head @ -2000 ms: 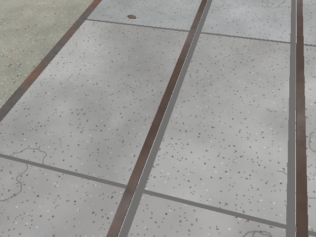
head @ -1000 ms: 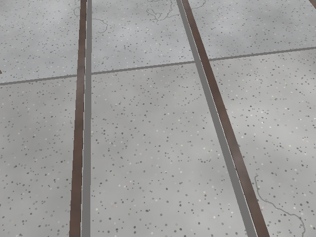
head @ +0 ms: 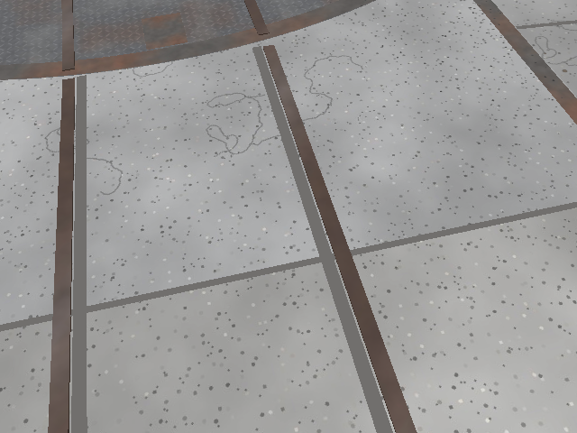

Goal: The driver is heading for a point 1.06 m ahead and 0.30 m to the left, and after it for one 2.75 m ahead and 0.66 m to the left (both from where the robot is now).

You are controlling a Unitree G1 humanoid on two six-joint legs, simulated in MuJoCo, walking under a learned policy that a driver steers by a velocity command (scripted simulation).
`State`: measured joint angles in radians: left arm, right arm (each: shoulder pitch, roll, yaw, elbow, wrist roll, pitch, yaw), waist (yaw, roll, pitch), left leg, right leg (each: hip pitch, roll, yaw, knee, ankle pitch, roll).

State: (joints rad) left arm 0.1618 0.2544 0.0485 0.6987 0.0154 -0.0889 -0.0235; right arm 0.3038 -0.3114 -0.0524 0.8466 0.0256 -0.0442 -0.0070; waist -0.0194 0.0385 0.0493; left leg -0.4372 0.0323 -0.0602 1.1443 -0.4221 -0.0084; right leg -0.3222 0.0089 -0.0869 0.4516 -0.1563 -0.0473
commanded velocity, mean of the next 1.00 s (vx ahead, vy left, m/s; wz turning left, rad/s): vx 0.07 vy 0.00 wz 0.47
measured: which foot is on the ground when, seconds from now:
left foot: up 0.00-0.30, down 0.32-0.76, up 0.78-1.00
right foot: down 0.00-0.32, up 0.34-0.74, down 0.76-1.00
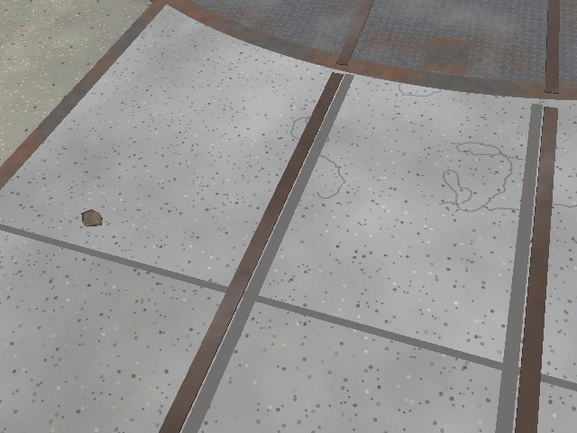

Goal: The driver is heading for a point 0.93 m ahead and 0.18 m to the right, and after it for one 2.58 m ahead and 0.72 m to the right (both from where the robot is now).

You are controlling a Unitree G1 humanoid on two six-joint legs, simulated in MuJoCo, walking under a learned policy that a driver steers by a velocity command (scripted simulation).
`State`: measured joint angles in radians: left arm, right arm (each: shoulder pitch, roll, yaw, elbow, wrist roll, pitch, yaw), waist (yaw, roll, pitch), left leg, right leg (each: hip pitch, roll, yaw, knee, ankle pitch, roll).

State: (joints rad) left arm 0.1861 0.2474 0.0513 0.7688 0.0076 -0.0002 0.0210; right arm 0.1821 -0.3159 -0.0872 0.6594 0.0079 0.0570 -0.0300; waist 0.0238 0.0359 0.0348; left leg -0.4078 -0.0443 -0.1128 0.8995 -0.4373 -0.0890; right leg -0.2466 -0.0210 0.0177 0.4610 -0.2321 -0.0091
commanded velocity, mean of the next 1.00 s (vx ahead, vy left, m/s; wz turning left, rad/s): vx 0.35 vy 0.00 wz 0.03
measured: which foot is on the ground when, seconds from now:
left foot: up 0.00-0.08, down 0.10-0.38, up 0.40-0.86, down 0.88-1.00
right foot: down 0.00-0.12, up 0.14-0.36, down 0.38-0.88, up 0.90-1.00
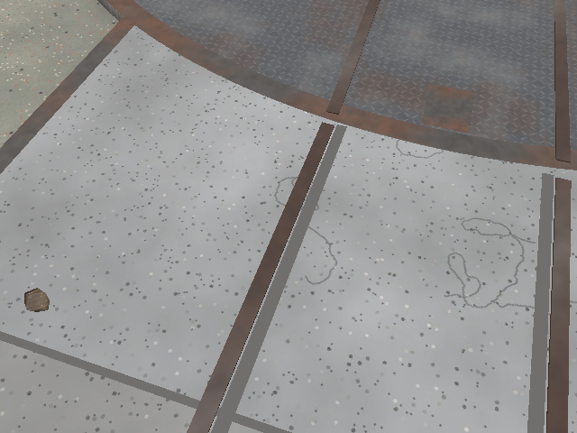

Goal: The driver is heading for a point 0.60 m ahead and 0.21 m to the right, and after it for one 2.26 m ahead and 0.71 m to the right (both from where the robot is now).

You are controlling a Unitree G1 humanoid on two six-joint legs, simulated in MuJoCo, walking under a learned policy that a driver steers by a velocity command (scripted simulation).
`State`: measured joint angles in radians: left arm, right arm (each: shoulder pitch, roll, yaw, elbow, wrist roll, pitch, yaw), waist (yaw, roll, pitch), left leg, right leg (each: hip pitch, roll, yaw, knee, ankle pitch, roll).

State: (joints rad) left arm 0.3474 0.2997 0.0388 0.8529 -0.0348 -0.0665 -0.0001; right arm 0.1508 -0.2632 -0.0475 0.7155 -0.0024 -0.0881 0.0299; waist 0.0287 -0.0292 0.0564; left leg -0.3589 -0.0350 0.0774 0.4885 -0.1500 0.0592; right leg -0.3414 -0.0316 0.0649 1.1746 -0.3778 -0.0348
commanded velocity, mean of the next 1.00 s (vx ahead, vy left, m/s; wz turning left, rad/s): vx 0.50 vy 0.00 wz -0.51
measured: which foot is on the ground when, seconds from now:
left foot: down 0.00-0.44, up 0.46-0.88, down 0.90-1.00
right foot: up 0.00-0.40, down 0.42-0.90, up 0.92-1.00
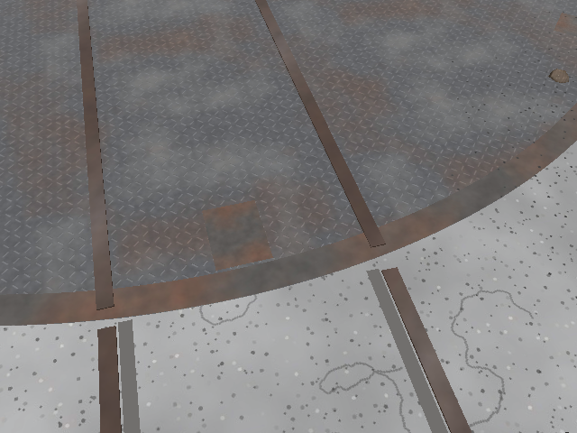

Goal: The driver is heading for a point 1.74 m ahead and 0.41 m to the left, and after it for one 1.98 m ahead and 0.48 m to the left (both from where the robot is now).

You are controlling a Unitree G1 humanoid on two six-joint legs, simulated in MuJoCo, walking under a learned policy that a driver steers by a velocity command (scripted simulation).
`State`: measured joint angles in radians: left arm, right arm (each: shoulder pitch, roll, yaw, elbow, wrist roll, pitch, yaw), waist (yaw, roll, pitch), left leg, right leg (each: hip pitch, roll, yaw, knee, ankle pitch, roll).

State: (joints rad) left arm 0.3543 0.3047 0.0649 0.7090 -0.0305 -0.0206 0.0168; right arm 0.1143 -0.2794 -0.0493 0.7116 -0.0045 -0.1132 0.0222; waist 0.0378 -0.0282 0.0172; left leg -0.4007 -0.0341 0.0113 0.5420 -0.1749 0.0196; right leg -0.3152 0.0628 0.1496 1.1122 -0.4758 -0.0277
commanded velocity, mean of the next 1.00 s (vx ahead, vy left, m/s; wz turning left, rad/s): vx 0.50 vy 0.00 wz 0.20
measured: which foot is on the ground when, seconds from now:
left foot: down 0.00-0.42, up 0.44-0.88, down 0.90-1.00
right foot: up 0.00-0.38, down 0.40-0.90, up 0.92-1.00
